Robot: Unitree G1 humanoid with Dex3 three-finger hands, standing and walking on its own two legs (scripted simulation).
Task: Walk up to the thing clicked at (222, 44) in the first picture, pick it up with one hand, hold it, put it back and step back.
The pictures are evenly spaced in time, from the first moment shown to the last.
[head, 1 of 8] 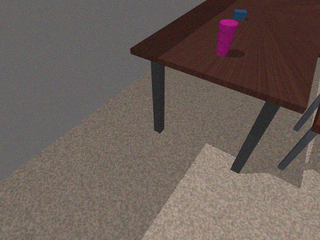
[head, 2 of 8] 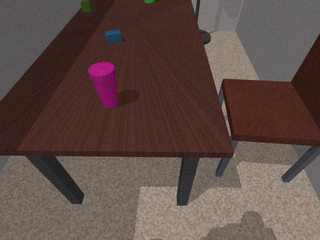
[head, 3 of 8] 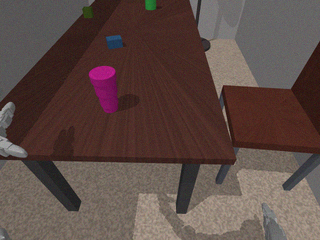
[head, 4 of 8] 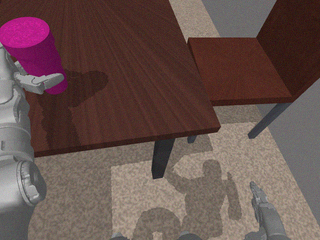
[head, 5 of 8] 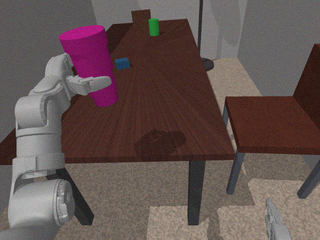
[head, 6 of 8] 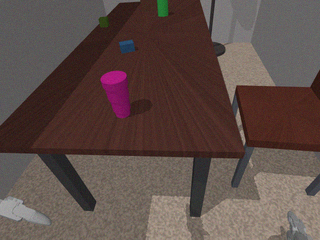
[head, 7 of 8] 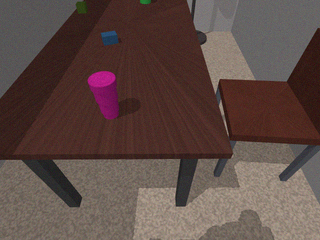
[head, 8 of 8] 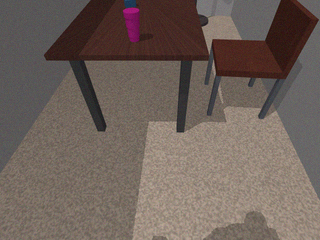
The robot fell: no
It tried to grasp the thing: yes
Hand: left
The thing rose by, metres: 0.26
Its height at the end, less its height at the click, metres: +0.00
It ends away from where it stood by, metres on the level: 0.05
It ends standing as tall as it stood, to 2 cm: yes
